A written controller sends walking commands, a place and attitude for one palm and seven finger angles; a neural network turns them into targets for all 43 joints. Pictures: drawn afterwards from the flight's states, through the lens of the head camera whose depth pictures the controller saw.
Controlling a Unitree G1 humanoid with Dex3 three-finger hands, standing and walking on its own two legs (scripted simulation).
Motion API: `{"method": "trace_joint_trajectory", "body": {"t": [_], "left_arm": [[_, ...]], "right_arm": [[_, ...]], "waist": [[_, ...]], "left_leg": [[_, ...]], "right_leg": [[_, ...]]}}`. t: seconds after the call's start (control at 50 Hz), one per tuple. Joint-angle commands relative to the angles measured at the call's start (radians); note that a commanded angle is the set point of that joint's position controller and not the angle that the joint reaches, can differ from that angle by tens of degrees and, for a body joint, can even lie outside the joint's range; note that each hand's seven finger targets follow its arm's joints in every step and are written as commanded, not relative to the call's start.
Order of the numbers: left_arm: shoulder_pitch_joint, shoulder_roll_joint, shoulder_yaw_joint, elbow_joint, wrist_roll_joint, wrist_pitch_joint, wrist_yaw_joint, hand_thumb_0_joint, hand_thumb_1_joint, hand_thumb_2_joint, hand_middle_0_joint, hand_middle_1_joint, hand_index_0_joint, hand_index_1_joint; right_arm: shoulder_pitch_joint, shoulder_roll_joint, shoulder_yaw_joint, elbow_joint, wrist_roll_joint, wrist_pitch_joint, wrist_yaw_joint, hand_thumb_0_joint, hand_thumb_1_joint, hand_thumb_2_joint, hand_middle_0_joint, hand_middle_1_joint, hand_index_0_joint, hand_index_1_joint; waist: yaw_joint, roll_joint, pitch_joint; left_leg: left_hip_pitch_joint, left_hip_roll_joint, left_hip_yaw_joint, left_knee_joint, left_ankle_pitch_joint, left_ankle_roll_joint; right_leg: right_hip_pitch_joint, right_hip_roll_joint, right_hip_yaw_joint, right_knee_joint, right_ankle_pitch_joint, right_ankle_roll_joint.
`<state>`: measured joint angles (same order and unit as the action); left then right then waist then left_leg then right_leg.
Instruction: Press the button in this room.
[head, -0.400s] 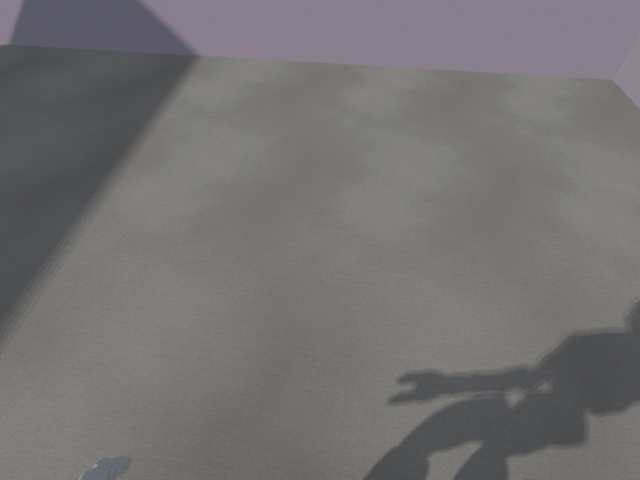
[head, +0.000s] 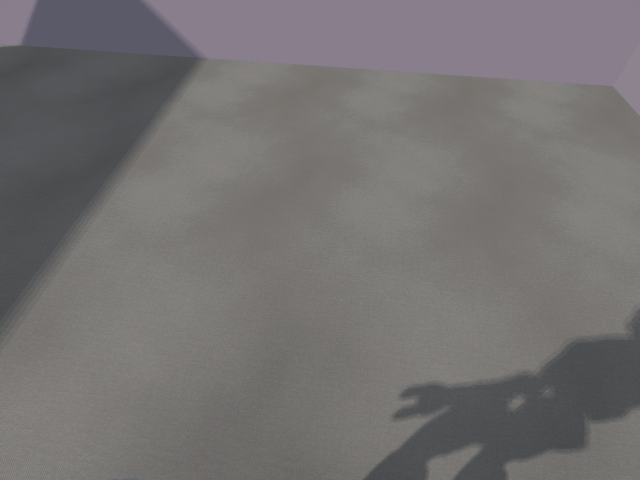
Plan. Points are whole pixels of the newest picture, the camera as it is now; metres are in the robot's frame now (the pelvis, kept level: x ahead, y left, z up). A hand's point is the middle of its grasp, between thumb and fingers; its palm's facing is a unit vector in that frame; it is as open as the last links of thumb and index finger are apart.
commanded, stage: stand and wait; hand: left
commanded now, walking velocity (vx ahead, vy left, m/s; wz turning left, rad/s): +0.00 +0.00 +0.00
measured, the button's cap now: out of the picture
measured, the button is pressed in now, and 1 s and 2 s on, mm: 0 0 0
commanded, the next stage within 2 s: turn or walk to find it in 0.50 s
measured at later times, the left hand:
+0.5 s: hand out of the picture +0.07 +0.24 -0.15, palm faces -0.02 -0.94 -0.34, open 7.4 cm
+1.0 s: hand out of the picture +0.01 +0.22 -0.19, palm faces +0.11 -0.97 -0.23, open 7.4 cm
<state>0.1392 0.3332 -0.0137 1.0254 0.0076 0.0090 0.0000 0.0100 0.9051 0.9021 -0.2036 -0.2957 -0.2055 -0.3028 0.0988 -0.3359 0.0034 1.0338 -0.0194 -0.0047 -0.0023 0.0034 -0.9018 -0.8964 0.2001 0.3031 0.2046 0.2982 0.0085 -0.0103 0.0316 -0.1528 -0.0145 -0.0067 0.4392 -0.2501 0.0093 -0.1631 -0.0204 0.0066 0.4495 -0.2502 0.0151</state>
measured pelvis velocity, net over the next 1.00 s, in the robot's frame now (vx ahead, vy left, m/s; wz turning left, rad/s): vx -0.03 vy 0.01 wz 0.13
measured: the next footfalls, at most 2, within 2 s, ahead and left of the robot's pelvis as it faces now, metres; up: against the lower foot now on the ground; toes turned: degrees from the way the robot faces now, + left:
right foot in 1.28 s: -0.01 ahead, -0.14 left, +0.00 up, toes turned +15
left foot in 1.72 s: -0.12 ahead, +0.08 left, +0.00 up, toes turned +33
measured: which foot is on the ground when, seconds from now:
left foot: down 0.00-1.00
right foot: down 0.00-0.90, up 0.92-1.00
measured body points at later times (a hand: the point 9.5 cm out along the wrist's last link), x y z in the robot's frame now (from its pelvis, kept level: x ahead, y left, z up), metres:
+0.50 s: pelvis -0.01 -0.01 +0.00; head -0.01 -0.01 +0.45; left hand +0.07 +0.29 -0.13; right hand +0.06 -0.31 -0.13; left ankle -0.01 +0.11 -0.74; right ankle +0.00 -0.13 -0.74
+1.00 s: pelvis -0.03 +0.01 -0.01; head +0.00 +0.03 +0.44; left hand +0.00 +0.27 -0.17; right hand +0.04 -0.23 -0.15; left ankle -0.01 +0.11 -0.74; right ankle -0.04 -0.13 -0.70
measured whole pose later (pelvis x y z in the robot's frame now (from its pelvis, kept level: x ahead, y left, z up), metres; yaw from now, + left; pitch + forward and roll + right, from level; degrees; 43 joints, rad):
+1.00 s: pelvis -0.03 +0.01 -0.01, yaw +7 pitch -1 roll -1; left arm 0.18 0.25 0.02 0.97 0.01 0.07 0.03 0.01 0.91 0.90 -0.20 -0.30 -0.20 -0.30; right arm 0.23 -0.19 -0.01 0.99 -0.02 0.03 0.00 0.00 -0.90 -0.90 0.20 0.30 0.20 0.30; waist -0.01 -0.04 0.08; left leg -0.32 -0.06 -0.08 0.58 -0.24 0.03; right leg -0.39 -0.03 -0.02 0.93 -0.49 0.03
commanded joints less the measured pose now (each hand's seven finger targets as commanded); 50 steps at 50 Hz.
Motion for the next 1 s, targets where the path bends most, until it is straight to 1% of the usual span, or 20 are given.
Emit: {"method": "trace_joint_trajectory", "body": {"t": [0.0,0.06,0.16,0.38,0.52,0.58,0.62,0.64,0.68,0.72,0.76,0.8,0.82,0.84,0.86,0.88,0.9,0.92,0.96,0.98], "left_arm": [[-0.058,0.214,0.05,-0.066,0.003,-0.032,0.011,0.0,0.9,0.9,-0.2,-0.3,-0.2,-0.3],[-0.059,0.216,0.049,-0.051,0.002,-0.033,0.011,0.0,0.9,0.9,-0.2,-0.3,-0.2,-0.3],[-0.053,0.218,0.048,-0.033,0.001,-0.033,0.01,0.0,0.9,0.9,-0.2,-0.3,-0.2,-0.3],[-0.056,0.221,0.048,-0.012,0.003,-0.034,0.01,0.0,0.9,0.9,-0.2,-0.3,-0.2,-0.3],[-0.058,0.222,0.051,-0.015,0.003,-0.033,0.01,0.0,0.9,0.9,-0.2,-0.3,-0.2,-0.3],[-0.03,0.169,0.048,-0.019,0.003,-0.016,0.018,0.0,0.9,0.9,-0.2,-0.3,-0.2,-0.3],[0.005,0.124,0.041,-0.021,0.003,-0.001,0.023,0.0,0.9,0.9,-0.2,-0.3,-0.2,-0.3],[0.014,0.119,0.041,-0.026,0.004,0.003,0.025,0.0,0.9,0.9,-0.2,-0.3,-0.2,-0.3],[0.025,0.128,0.049,-0.045,0.006,0.009,0.029,0.0,0.9,0.9,-0.2,-0.3,-0.2,-0.3],[0.035,0.14,0.057,-0.066,0.007,0.012,0.032,0.0,0.9,0.9,-0.2,-0.3,-0.2,-0.3],[0.034,0.147,0.065,-0.09,0.01,0.013,0.035,0.0,0.9,0.9,-0.2,-0.3,-0.2,-0.3],[0.013,0.143,0.069,-0.114,0.014,0.014,0.039,0.0,0.9,0.9,-0.2,-0.3,-0.2,-0.3],[0.01,0.136,0.069,-0.126,0.014,0.015,0.039,0.0,0.9,0.9,-0.2,-0.3,-0.2,-0.3],[0.0,0.125,0.071,-0.138,0.014,0.018,0.039,0.0,0.9,0.9,-0.2,-0.3,-0.2,-0.3],[-0.001,0.092,0.068,-0.149,0.012,0.025,0.035,0.0,0.9,0.9,-0.2,-0.3,-0.2,-0.3],[-0.026,0.05,0.061,-0.166,0.008,0.027,0.034,0.0,0.9,0.9,-0.2,-0.3,-0.2,-0.3],[-0.031,0.047,0.064,-0.173,0.009,0.027,0.039,0.0,0.9,0.9,-0.2,-0.3,-0.2,-0.3],[-0.013,0.051,0.069,-0.168,0.011,0.029,0.039,0.0,0.9,0.9,-0.2,-0.3,-0.2,-0.3],[0.015,0.034,0.076,-0.154,0.009,0.026,0.033,0.0,0.9,0.9,-0.2,-0.3,-0.2,-0.3],[0.025,0.025,0.074,-0.148,0.009,0.023,0.029,0.0,0.9,0.9,-0.2,-0.3,-0.2,-0.3]], "right_arm": [[-0.06,-0.207,-0.05,-0.056,0.008,-0.03,-0.01,0.0,-0.9,-0.9,0.2,0.3,0.2,0.3],[-0.053,-0.209,-0.048,-0.04,0.009,-0.03,-0.01,0.0,-0.9,-0.9,0.2,0.3,0.2,0.3],[-0.047,-0.215,-0.045,-0.016,0.01,-0.03,-0.01,0.0,-0.9,-0.9,0.2,0.3,0.2,0.3],[-0.034,-0.216,-0.043,0.01,0.011,-0.028,-0.008,0.0,-0.9,-0.9,0.2,0.3,0.2,0.3],[-0.035,-0.217,-0.043,0.009,0.009,-0.028,-0.007,0.0,-0.9,-0.9,0.2,0.3,0.2,0.3],[-0.009,-0.157,-0.034,0.002,0.008,-0.013,-0.004,0.0,-0.9,-0.9,0.2,0.3,0.2,0.3],[0.015,-0.103,-0.025,-0.007,0.005,0.0,-0.002,0.0,-0.9,-0.9,0.2,0.3,0.2,0.3],[0.026,-0.09,-0.025,-0.014,0.005,0.007,-0.001,0.0,-0.9,-0.9,0.2,0.3,0.2,0.3],[0.043,-0.084,-0.031,-0.03,0.004,0.016,0.0,0.0,-0.9,-0.9,0.2,0.3,0.2,0.3],[0.055,-0.078,-0.038,-0.045,0.005,0.023,0.0,0.0,-0.9,-0.9,0.2,0.3,0.2,0.3],[0.078,-0.068,-0.048,-0.061,0.006,0.03,0.001,0.0,-0.9,-0.9,0.2,0.3,0.2,0.3],[0.108,-0.053,-0.055,-0.07,0.007,0.033,0.002,0.0,-0.9,-0.9,0.2,0.3,0.2,0.3],[0.12,-0.047,-0.057,-0.071,0.008,0.033,0.004,0.0,-0.9,-0.9,0.2,0.3,0.2,0.3],[0.142,-0.051,-0.06,-0.071,0.007,0.03,0.006,0.0,-0.9,-0.9,0.2,0.3,0.2,0.3],[0.148,-0.077,-0.066,-0.077,0.0,0.028,0.009,0.0,-0.9,-0.9,0.2,0.3,0.2,0.3],[0.179,-0.126,-0.078,-0.086,-0.008,0.022,0.007,0.0,-0.9,-0.9,0.2,0.3,0.2,0.3],[0.189,-0.134,-0.085,-0.085,-0.004,0.018,-0.003,0.0,-0.9,-0.9,0.2,0.3,0.2,0.3],[0.184,-0.131,-0.087,-0.088,0.0,0.017,-0.012,0.0,-0.9,-0.9,0.2,0.3,0.2,0.3],[0.144,-0.104,-0.085,-0.107,0.0,0.016,-0.019,0.0,-0.9,-0.9,0.2,0.3,0.2,0.3],[0.139,-0.094,-0.085,-0.111,0.0,0.014,-0.021,0.0,-0.9,-0.9,0.2,0.3,0.2,0.3]], "waist": [[-0.01,0.011,-0.08],[-0.011,-0.001,-0.074],[-0.008,0.014,-0.064],[-0.008,-0.006,-0.042],[-0.007,0.005,-0.047],[-0.004,0.012,-0.039],[0.0,0.002,-0.039],[0.0,-0.018,-0.036],[0.0,-0.046,-0.051],[-0.001,-0.074,-0.061],[-0.006,-0.13,-0.072],[-0.025,-0.148,-0.056],[-0.029,-0.136,-0.056],[-0.041,-0.085,-0.053],[-0.044,0.054,-0.03],[-0.063,0.238,-0.005],[-0.062,0.267,-0.008],[-0.046,0.223,-0.016],[-0.024,0.169,-0.043],[-0.019,0.153,-0.069]], "left_leg": [[0.009,0.118,-0.09,-0.082,0.166,0.031],[0.006,0.119,-0.094,-0.089,0.167,0.028],[0.002,0.122,-0.1,-0.104,0.144,0.027],[-0.007,0.124,-0.103,-0.121,0.112,0.022],[-0.014,0.123,-0.109,-0.111,0.145,0.023],[-0.06,0.12,-0.113,-0.075,0.172,0.018],[-0.102,0.11,-0.11,-0.045,0.165,0.012],[-0.122,0.102,-0.103,-0.021,0.163,0.007],[-0.148,0.084,-0.096,0.036,0.162,0.003],[-0.16,0.063,-0.077,0.111,0.15,-0.001],[-0.157,0.047,-0.047,0.195,0.083,-0.008],[-0.151,0.046,-0.033,0.221,-0.001,-0.011],[-0.124,0.049,-0.029,0.182,0.012,-0.011],[-0.089,0.077,-0.059,0.119,0.078,0.0],[-0.091,0.134,-0.203,0.039,0.136,0.04],[-0.123,0.256,-0.448,-0.12,0.179,0.119],[-0.101,0.305,-0.559,-0.19,0.244,0.186],[-0.085,0.296,-0.542,-0.182,0.256,0.2],[-0.066,0.247,-0.457,-0.137,0.239,0.189],[-0.041,0.224,-0.421,-0.12,0.263,0.182]], "right_leg": [[0.015,-0.101,0.092,-0.083,0.156,-0.043],[0.019,-0.102,0.095,-0.092,0.159,-0.045],[0.018,-0.101,0.098,-0.106,0.129,-0.045],[0.004,-0.1,0.109,-0.132,0.082,-0.045],[0.011,-0.105,0.098,-0.118,0.105,-0.043],[0.011,-0.11,0.076,-0.078,0.114,-0.03],[0.008,-0.125,0.072,-0.063,0.102,-0.023],[0.006,-0.135,0.078,-0.059,0.101,-0.023],[0.005,-0.166,0.086,-0.05,0.113,-0.04],[-0.012,-0.215,0.106,-0.054,0.127,-0.069],[-0.04,-0.265,0.123,-0.061,0.145,-0.104],[-0.08,-0.291,0.108,-0.035,0.168,-0.125],[-0.101,-0.282,0.082,-0.005,0.17,-0.115],[-0.148,-0.249,0.034,0.046,0.104,-0.085],[-0.219,-0.15,-0.045,0.158,-0.022,-0.03],[-0.255,-0.014,-0.111,0.354,-0.188,0.025],[-0.297,0.001,-0.033,0.518,-0.329,0.021],[-0.329,-0.021,0.024,0.589,-0.309,0.016],[-0.33,-0.028,0.033,0.625,-0.249,0.02],[-0.331,-0.026,0.026,0.609,-0.228,0.026]]}}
